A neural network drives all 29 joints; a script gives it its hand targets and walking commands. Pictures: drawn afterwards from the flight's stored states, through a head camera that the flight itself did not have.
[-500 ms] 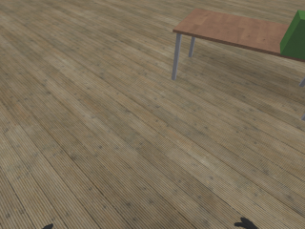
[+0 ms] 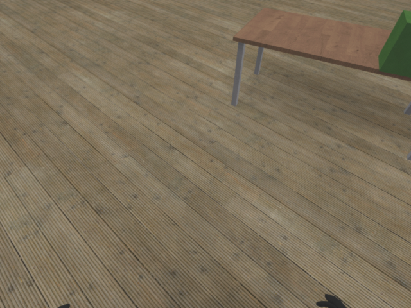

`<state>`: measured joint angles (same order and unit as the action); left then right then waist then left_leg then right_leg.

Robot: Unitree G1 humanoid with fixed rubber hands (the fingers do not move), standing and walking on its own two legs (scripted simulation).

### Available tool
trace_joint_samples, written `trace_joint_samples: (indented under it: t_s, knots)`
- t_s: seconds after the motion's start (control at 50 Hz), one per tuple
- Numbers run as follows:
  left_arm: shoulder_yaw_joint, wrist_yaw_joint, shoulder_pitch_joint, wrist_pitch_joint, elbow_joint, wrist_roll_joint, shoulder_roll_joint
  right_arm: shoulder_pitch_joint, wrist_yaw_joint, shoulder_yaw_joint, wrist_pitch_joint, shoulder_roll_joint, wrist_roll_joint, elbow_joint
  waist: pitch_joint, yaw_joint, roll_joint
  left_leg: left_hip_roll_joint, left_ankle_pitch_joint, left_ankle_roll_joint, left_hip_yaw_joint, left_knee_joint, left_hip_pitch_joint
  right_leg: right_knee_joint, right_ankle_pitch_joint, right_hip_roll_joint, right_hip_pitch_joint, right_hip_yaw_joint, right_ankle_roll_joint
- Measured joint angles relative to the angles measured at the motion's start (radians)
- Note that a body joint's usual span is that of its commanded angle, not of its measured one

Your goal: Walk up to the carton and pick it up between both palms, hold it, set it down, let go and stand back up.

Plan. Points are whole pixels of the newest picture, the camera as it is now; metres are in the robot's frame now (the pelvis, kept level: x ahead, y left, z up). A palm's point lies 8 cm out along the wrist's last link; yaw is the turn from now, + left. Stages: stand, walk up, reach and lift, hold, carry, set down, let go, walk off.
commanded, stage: stand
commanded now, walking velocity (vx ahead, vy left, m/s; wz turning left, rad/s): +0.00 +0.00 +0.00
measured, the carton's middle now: out of the picture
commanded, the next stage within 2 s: walk up in 0.28 s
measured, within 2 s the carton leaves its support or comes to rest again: neither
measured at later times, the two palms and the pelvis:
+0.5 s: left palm out of the picture +0.11 +0.30 -0.09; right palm out of the picture +0.11 -0.28 -0.10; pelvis +0.01 +0.00 +0.00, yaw +0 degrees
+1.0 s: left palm (112, 278) +0.22 +0.20 -0.09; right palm out of the picture +0.16 -0.46 -0.08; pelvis +0.09 -0.11 -0.01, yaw -9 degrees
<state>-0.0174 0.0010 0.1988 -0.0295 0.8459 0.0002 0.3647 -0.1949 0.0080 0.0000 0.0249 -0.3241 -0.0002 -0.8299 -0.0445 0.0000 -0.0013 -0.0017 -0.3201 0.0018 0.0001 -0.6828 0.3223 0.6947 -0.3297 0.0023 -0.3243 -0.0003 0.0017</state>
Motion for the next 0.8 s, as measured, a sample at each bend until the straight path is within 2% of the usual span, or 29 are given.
trace_joint_samples:
  t_s: [0.46, 0.5, 0.56, 0.66, 0.74, 0.76, 0.8]
  knots:
    - [0.001, 0.002, -0.001, 0.000, 0.003, 0.000, 0.004, 0.007, -0.003, 0.000, 0.002, 0.000, 0.000, -0.008, -0.002, 0.000, 0.000, 0.000, 0.000, -0.002, 0.000, 0.015, -0.007, -0.011, -0.001, 0.000, 0.005, 0.000, 0.001]
    - [-0.015, 0.037, -0.001, 0.014, 0.004, 0.000, 0.007, 0.005, -0.003, 0.000, 0.019, -0.008, 0.000, -0.012, -0.003, 0.000, 0.000, -0.001, -0.006, 0.002, -0.001, 0.016, -0.011, 0.007, -0.044, -0.001, 0.002, -0.001, 0.002]
    - [-0.048, 0.090, -0.001, 0.041, 0.004, 0.000, 0.029, 0.003, -0.016, 0.002, 0.052, -0.040, 0.000, -0.012, -0.003, 0.001, 0.000, -0.015, -0.012, 0.004, -0.011, 0.021, -0.019, 0.146, -0.074, 0.003, -0.061, -0.001, 0.002]
    - [-0.094, 0.148, -0.001, 0.052, 0.003, 0.000, 0.086, 0.003, -0.026, 0.021, 0.073, -0.102, 0.000, -0.013, -0.002, 0.000, -0.009, -0.042, -0.029, 0.004, -0.032, 0.035, -0.044, 0.203, -0.068, 0.054, -0.132, -0.003, 0.002]
    - [-0.122, 0.162, 0.002, 0.053, 0.003, 0.000, 0.120, 0.004, -0.024, 0.033, 0.070, -0.148, 0.000, -0.013, -0.002, -0.001, -0.011, -0.066, -0.068, -0.012, -0.036, 0.016, -0.061, 0.133, -0.065, 0.101, -0.109, -0.004, 0.002]
    - [-0.129, 0.157, 0.005, 0.047, 0.003, 0.000, 0.131, 0.008, -0.024, 0.034, 0.066, -0.158, 0.000, -0.013, -0.003, -0.001, -0.011, -0.079, -0.121, 0.001, -0.036, -0.039, -0.042, 0.087, -0.059, 0.096, -0.093, -0.005, 0.002]
    - [-0.138, 0.132, 0.022, 0.043, 0.004, 0.000, 0.118, 0.029, -0.026, 0.033, 0.044, -0.165, 0.000, -0.013, -0.005, -0.001, 0.011, -0.086, -0.197, 0.005, -0.024, -0.214, 0.030, 0.118, -0.044, 0.058, -0.113, -0.002, 0.003]
